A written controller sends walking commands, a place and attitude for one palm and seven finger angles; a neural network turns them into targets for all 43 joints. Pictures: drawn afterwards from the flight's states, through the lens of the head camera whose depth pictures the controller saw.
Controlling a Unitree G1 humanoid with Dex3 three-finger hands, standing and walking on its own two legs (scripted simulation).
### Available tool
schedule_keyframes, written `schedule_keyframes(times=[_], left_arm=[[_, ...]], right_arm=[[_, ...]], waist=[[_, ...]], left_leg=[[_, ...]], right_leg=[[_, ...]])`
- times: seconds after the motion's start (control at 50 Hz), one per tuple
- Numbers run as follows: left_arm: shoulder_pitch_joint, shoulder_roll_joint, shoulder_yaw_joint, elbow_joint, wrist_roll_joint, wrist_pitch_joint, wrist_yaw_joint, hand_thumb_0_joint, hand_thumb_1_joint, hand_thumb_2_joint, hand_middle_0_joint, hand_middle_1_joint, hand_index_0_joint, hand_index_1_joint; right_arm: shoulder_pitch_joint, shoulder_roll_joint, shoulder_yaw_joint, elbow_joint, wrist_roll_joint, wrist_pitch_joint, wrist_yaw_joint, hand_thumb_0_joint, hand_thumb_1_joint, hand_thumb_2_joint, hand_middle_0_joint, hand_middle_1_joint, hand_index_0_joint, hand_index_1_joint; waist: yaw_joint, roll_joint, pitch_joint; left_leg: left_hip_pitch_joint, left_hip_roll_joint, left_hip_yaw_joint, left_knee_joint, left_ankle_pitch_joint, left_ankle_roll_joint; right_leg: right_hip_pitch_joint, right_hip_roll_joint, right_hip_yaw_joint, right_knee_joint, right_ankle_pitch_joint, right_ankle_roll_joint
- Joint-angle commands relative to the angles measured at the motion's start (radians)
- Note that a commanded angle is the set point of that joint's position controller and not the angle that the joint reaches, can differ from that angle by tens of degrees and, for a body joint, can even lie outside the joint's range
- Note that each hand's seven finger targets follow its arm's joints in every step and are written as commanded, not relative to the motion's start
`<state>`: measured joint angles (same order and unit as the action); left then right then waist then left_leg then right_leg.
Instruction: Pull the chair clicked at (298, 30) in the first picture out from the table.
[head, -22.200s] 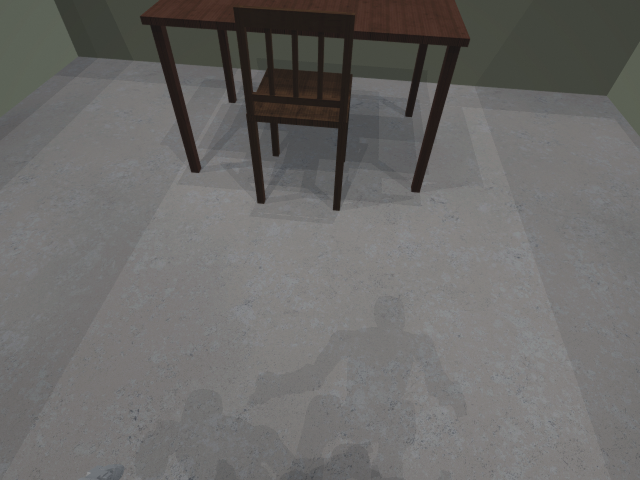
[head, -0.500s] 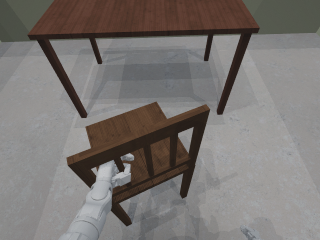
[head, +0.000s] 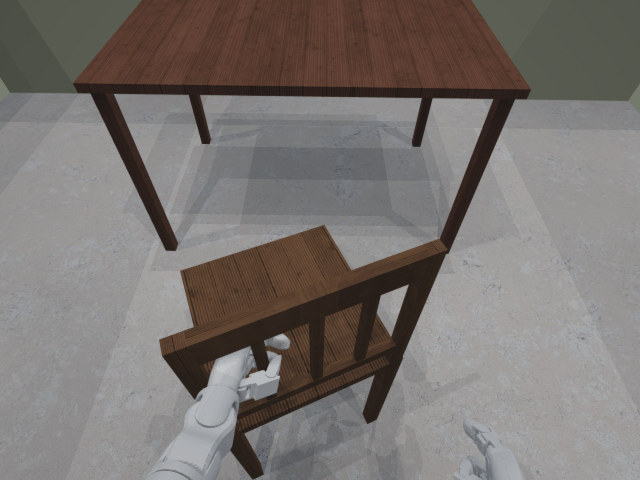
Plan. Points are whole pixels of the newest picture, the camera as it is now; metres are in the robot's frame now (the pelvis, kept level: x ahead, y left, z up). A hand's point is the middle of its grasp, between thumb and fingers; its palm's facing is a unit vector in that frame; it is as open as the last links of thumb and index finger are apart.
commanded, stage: stop walking, hand still on the chair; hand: left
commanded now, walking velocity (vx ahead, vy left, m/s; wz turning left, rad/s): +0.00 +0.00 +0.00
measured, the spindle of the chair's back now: (316, 348) +0.33 +0.02 -0.11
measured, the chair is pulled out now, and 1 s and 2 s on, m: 0.55 0.55 0.55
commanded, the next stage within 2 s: open the thumb and straighten the fingers in 0.06 s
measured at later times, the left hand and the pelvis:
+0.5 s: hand (270, 375) +0.27 +0.09 -0.06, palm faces -0.15 -0.98 -0.11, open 10.7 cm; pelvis +0.01 -0.01 -0.02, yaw +1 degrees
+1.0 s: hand (269, 380) +0.26 +0.09 -0.06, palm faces -0.15 -0.98 -0.11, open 17.3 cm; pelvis +0.00 -0.03 -0.04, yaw +3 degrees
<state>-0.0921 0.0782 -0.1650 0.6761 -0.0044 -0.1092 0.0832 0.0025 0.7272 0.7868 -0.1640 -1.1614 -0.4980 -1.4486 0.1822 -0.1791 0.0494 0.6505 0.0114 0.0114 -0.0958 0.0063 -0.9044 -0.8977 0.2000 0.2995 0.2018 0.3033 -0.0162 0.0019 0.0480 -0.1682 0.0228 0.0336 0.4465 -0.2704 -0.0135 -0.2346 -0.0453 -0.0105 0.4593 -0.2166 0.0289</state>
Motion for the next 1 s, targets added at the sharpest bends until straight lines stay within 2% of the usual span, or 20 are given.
schedule_keyframes(times=[0.0, 0.12, 0.14, 0.16, 0.18, 0.2, 0.22, 0.26, 0.28, 0.34, 0.36, 0.38, 0.4, 0.52, 0.56, 0.64, 0.68, 0.74, 0.96, 0.98], left_arm=[[-0.193, 0.073, 0.033, -0.206, 0.001, -0.050, 0.003, 0.000, 0.900, 0.900, -0.500, -1.450, -0.500, -1.450], [-0.176, 0.067, 0.025, -0.213, -0.002, -0.053, 0.002, 0.000, 0.900, 0.900, -0.500, -1.450, -0.500, -1.450], [-0.186, 0.123, 0.073, -0.298, -0.001, -0.062, 0.007, 0.000, 0.900, 0.900, -0.500, -1.450, -0.500, -1.450], [-0.073, 0.046, 0.012, -0.168, -0.022, -0.016, -0.038, 0.000, 0.779, 0.842, -0.500, -1.450, -0.500, -1.450], [-0.059, 0.075, 0.039, -0.205, -0.034, -0.013, -0.058, 0.000, 0.658, 0.783, -0.500, -1.450, -0.500, -1.450], [-0.116, 0.099, 0.043, -0.322, -0.032, -0.033, -0.070, 0.000, 0.538, 0.725, -0.500, -1.450, -0.500, -1.450], [-0.092, 0.113, 0.050, -0.394, -0.025, -0.045, -0.080, 0.000, 0.417, 0.667, -0.500, -1.450, -0.500, -1.450], [-0.049, 0.072, 0.014, -0.432, -0.025, -0.034, -0.091, 0.000, 0.175, 0.550, -0.500, -1.450, -0.500, -1.450], [-0.057, 0.081, 0.007, -0.449, -0.024, -0.025, -0.089, 0.000, 0.054, 0.492, -0.500, -1.450, -0.500, -1.450], [-0.034, 0.084, 0.024, -0.494, -0.027, 0.004, -0.084, 0.000, -0.308, 0.317, -0.500, -1.450, -0.500, -1.450], [-0.035, 0.097, 0.036, -0.513, -0.025, 0.013, -0.083, 0.000, -0.429, 0.258, -0.475, -1.378, -0.475, -1.378], [-0.049, 0.174, 0.113, -0.442, -0.027, 0.031, -0.074, 0.000, -0.550, 0.200, -0.450, -1.305, -0.450, -1.305], [-0.045, 0.146, 0.098, -0.468, -0.030, 0.039, -0.080, 0.000, -0.550, 0.200, -0.425, -1.232, -0.425, -1.232], [-0.014, 0.142, 0.101, -0.527, -0.035, 0.080, -0.096, 0.000, -0.550, 0.200, -0.275, -0.798, -0.275, -0.798], [0.000, 0.139, 0.102, -0.539, -0.041, 0.095, -0.100, 0.000, -0.550, 0.200, -0.225, -0.652, -0.225, -0.652], [0.000, 0.137, 0.090, -0.567, -0.046, 0.117, -0.113, 0.000, -0.550, 0.200, -0.125, -0.363, -0.125, -0.363], [0.000, 0.185, 0.134, -0.565, -0.047, 0.127, -0.114, 0.000, -0.550, 0.200, -0.075, -0.218, -0.075, -0.218], [-0.017, 0.183, 0.131, -0.587, -0.053, 0.135, -0.127, 0.000, -0.550, 0.200, 0.000, 0.000, 0.000, 0.000], [-0.011, 0.233, 0.179, -0.582, -0.059, 0.155, -0.146, 0.000, -0.550, 0.200, 0.000, 0.000, 0.000, 0.000], [0.028, 0.183, 0.128, -0.595, -0.059, 0.159, -0.149, 0.000, -0.550, 0.200, 0.000, 0.000, 0.000, 0.000]], right_arm=[[-0.025, -0.141, -0.051, -0.118, -0.004, -0.038, -0.012, 0.000, -0.900, -0.900, 0.200, 0.300, 0.200, 0.300], [-0.028, -0.138, -0.050, -0.117, -0.003, -0.037, -0.014, 0.000, -0.900, -0.900, 0.200, 0.300, 0.200, 0.300], [-0.034, -0.139, -0.054, -0.128, -0.004, -0.038, -0.014, 0.000, -0.900, -0.900, 0.200, 0.300, 0.200, 0.300], [0.021, -0.172, -0.072, -0.109, 0.037, -0.042, 0.030, 0.000, -0.900, -0.900, 0.200, 0.300, 0.200, 0.300], [0.024, -0.184, -0.079, -0.114, 0.038, -0.039, 0.048, 0.000, -0.900, -0.900, 0.200, 0.300, 0.200, 0.300], [0.012, -0.176, -0.080, -0.140, 0.039, -0.055, 0.063, 0.000, -0.900, -0.900, 0.200, 0.300, 0.200, 0.300], [-0.001, -0.173, -0.086, -0.162, 0.036, -0.075, 0.073, 0.000, -0.900, -0.900, 0.200, 0.300, 0.200, 0.300], [-0.002, -0.164, -0.082, -0.180, 0.035, -0.101, 0.087, 0.000, -0.900, -0.900, 0.200, 0.300, 0.200, 0.300], [0.011, -0.168, -0.084, -0.182, 0.037, -0.108, 0.091, 0.000, -0.900, -0.900, 0.200, 0.300, 0.200, 0.300], [0.009, -0.176, -0.087, -0.210, 0.033, -0.130, 0.092, 0.000, -0.900, -0.900, 0.200, 0.300, 0.200, 0.300], [0.009, -0.179, -0.089, -0.216, 0.032, -0.135, 0.090, 0.000, -0.900, -0.900, 0.200, 0.300, 0.200, 0.300], [0.024, -0.193, -0.091, -0.196, 0.031, -0.132, 0.084, 0.000, -0.900, -0.900, 0.200, 0.300, 0.200, 0.300], [0.025, -0.191, -0.089, -0.209, 0.029, -0.132, 0.083, 0.000, -0.900, -0.900, 0.200, 0.300, 0.200, 0.300], [0.027, -0.191, -0.089, -0.243, 0.030, -0.145, 0.071, 0.000, -0.900, -0.900, 0.200, 0.300, 0.200, 0.300], [0.025, -0.193, -0.086, -0.252, 0.030, -0.146, 0.069, 0.000, -0.900, -0.900, 0.200, 0.300, 0.200, 0.300], [0.021, -0.193, -0.081, -0.265, 0.030, -0.151, 0.063, 0.000, -0.900, -0.900, 0.200, 0.300, 0.200, 0.300], [0.022, -0.197, -0.079, -0.265, 0.027, -0.153, 0.056, 0.000, -0.900, -0.900, 0.200, 0.300, 0.200, 0.300], [0.022, -0.193, -0.074, -0.273, 0.028, -0.158, 0.051, 0.000, -0.900, -0.900, 0.200, 0.300, 0.200, 0.300], [0.028, -0.194, -0.068, -0.281, 0.029, -0.161, 0.039, 0.000, -0.900, -0.900, 0.200, 0.300, 0.200, 0.300], [0.021, -0.191, -0.069, -0.288, 0.030, -0.167, 0.042, 0.000, -0.900, -0.900, 0.200, 0.300, 0.200, 0.300]], waist=[[0.001, 0.007, -0.217], [0.001, -0.024, -0.231], [0.005, -0.028, -0.242], [-0.062, -0.156, -0.244], [-0.041, -0.154, -0.242], [-0.043, -0.117, -0.263], [-0.026, -0.021, -0.303], [-0.026, 0.053, -0.292], [-0.037, 0.020, -0.285], [-0.029, 0.013, -0.325], [-0.027, 0.029, -0.336], [-0.035, -0.006, -0.293], [-0.032, -0.010, -0.314], [-0.032, -0.026, -0.363], [-0.036, -0.061, -0.350], [-0.046, -0.057, -0.337], [-0.038, -0.059, -0.331], [-0.047, -0.066, -0.337], [-0.040, -0.043, -0.333], [-0.036, -0.033, -0.335]], left_leg=[[0.036, 0.092, -0.070, -0.062, 0.286, 0.031], [0.043, 0.089, -0.068, -0.051, 0.304, 0.030], [0.049, 0.089, -0.068, -0.046, 0.311, 0.032], [-0.055, 0.033, -0.014, -0.012, 0.246, 0.030], [-0.099, 0.032, -0.005, 0.004, 0.232, 0.028], [-0.111, 0.016, -0.004, 0.025, 0.225, 0.034], [-0.101, 0.008, 0.002, 0.046, 0.235, 0.033], [-0.109, 0.007, 0.001, 0.077, 0.253, 0.026], [-0.121, 0.009, -0.005, 0.088, 0.246, 0.028], [-0.160, 0.002, -0.008, 0.127, 0.214, 0.029], [-0.170, 0.000, -0.008, 0.138, 0.205, 0.028], [-0.212, -0.002, -0.011, 0.153, 0.179, 0.029], [-0.221, -0.008, -0.007, 0.162, 0.162, 0.031], [-0.255, -0.015, -0.008, 0.220, 0.159, 0.033], [-0.279, -0.016, -0.011, 0.231, 0.147, 0.032], [-0.301, -0.020, -0.010, 0.252, 0.110, 0.035], [-0.324, -0.025, -0.012, 0.262, 0.093, 0.037], [-0.336, -0.029, -0.013, 0.271, 0.065, 0.039], [-0.372, -0.036, -0.012, 0.283, 0.037, 0.040], [-0.356, -0.034, -0.016, 0.279, 0.050, 0.041]], right_leg=[[0.103, -0.053, 0.028, -0.030, 0.240, -0.043], [0.113, -0.059, 0.025, -0.028, 0.272, -0.044], [0.129, -0.064, 0.034, -0.030, 0.293, -0.045], [0.061, -0.024, -0.047, 0.011, 0.257, -0.038], [0.067, -0.024, -0.050, 0.034, 0.261, -0.043], [0.057, -0.017, -0.043, 0.045, 0.261, -0.045], [0.044, -0.014, -0.036, 0.065, 0.252, -0.051], [-0.013, -0.005, -0.047, 0.094, 0.233, -0.056], [-0.028, 0.000, -0.052, 0.096, 0.223, -0.055], [-0.058, 0.007, -0.052, 0.144, 0.202, -0.050], [-0.064, 0.008, -0.050, 0.160, 0.199, -0.051], [-0.089, 0.012, -0.048, 0.167, 0.187, -0.049], [-0.091, 0.013, -0.048, 0.178, 0.180, -0.044], [-0.119, 0.013, -0.045, 0.231, 0.185, -0.039], [-0.127, 0.013, -0.048, 0.240, 0.181, -0.036], [-0.153, 0.012, -0.041, 0.243, 0.150, -0.029], [-0.146, 0.012, -0.034, 0.243, 0.132, -0.030], [-0.152, 0.009, -0.030, 0.242, 0.106, -0.022], [-0.150, 0.003, -0.014, 0.237, 0.065, -0.019], [-0.153, 0.005, -0.021, 0.239, 0.075, -0.024]])
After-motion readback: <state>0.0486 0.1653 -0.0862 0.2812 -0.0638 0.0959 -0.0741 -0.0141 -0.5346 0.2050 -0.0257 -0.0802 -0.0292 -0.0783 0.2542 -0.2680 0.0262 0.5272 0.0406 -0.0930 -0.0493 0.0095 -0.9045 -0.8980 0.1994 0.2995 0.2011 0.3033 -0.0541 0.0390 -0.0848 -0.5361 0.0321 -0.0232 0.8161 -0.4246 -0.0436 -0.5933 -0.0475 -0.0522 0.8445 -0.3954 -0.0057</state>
